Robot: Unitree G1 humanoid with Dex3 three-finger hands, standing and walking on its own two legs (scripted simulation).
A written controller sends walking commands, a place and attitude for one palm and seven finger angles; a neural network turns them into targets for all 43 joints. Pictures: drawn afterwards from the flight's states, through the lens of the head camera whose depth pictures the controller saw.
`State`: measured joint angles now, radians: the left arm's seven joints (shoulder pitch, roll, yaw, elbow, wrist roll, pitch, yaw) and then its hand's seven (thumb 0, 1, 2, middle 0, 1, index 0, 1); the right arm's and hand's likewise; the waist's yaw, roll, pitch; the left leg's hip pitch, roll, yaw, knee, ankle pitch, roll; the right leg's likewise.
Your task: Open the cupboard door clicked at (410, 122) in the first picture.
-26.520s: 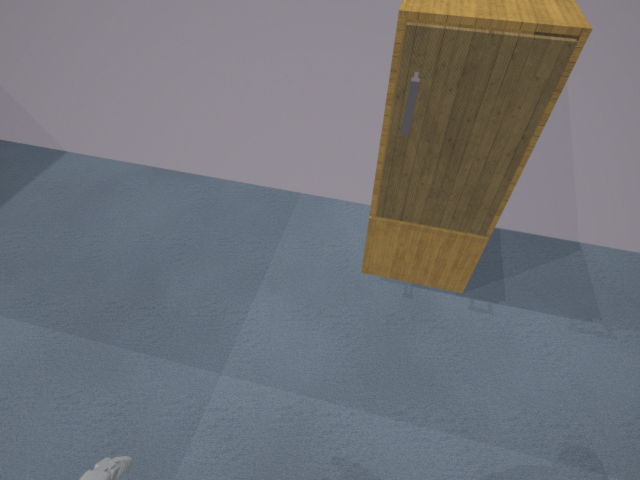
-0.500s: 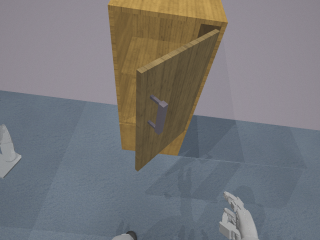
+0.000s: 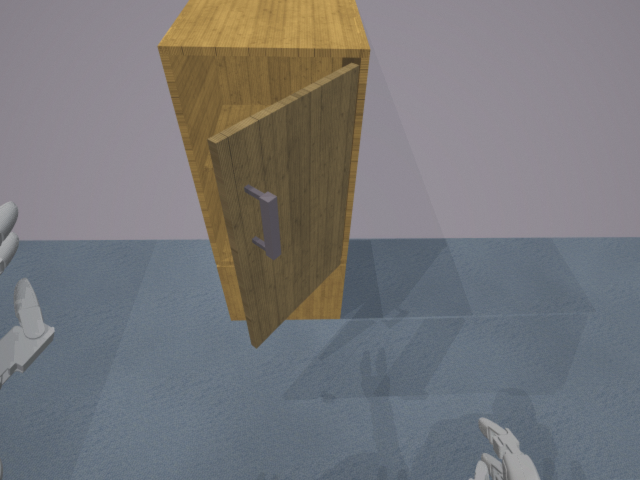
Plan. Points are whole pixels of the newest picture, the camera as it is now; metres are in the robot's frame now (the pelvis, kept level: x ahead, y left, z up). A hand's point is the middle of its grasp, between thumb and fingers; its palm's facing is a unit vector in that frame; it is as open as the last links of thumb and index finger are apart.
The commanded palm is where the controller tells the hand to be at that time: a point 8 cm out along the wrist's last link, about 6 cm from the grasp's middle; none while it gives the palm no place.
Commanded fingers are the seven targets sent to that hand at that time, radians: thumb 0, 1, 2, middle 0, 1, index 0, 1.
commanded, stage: stop stepping back and stand still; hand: left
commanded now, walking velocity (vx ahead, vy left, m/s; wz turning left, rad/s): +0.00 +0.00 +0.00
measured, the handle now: (262, 222) +0.53 +0.10 +0.01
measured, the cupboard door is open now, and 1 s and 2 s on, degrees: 50 50 50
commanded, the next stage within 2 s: let the arm hang, fingers relaxed in 0.30 s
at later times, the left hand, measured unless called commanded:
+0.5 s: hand (92, 407) +0.20 +0.24 +0.05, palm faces +0.15 -0.87 -0.48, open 7.4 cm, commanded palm none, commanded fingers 0.00 0.90 0.90 -0.20 -0.30 -0.20 -0.30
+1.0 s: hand out of the picture -0.15 +0.19 -0.16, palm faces +0.09 -0.97 -0.21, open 7.3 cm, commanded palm none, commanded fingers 0.00 0.90 0.90 -0.20 -0.30 -0.20 -0.30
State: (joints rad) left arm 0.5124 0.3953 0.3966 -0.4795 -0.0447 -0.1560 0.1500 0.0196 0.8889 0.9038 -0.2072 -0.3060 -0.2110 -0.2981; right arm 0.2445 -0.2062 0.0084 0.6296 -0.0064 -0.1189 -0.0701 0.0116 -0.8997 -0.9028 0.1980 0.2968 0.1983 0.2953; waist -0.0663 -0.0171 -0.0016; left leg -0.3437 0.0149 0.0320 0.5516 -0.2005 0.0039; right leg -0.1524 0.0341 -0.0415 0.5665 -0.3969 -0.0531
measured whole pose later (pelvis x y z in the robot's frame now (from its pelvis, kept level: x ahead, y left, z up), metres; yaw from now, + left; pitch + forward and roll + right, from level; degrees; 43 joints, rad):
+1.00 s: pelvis -0.05 +0.02 +0.01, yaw +3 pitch -2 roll -1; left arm 0.41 0.17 0.01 1.16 0.01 0.04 0.02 0.01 0.92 0.90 -0.20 -0.30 -0.20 -0.30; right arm 0.32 -0.15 0.00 1.10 -0.03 0.05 -0.03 0.01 -0.90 -0.90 0.20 0.30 0.20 0.30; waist 0.00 0.03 0.07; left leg -0.31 -0.02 -0.02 0.45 -0.11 0.03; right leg -0.17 0.03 -0.09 0.45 -0.26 -0.04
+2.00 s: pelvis -0.01 -0.01 +0.01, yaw +2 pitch -2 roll +0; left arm 0.32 0.11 0.01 1.15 0.00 -0.01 0.04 0.00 0.91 0.90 -0.20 -0.30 -0.20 -0.30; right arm 0.26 -0.13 0.00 1.15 -0.02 0.02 -0.05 0.01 -0.91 -0.90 0.20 0.30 0.20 0.29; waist 0.00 0.01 0.05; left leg -0.22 0.00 -0.01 0.43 -0.18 -0.01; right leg -0.08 0.05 -0.08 0.41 -0.31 -0.07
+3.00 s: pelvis -0.03 -0.05 +0.00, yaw -20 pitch +0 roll +2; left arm 0.18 0.21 0.08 0.93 0.02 0.03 0.01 0.00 0.91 0.90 -0.20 -0.30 -0.20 -0.30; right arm 0.13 -0.24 -0.07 0.94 -0.02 0.07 -0.03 0.01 -0.90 -0.90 0.20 0.30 0.20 0.30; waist 0.01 0.03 0.13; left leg -0.47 0.07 0.06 1.08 -0.46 -0.05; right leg -0.31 0.03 0.03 0.62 -0.32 -0.05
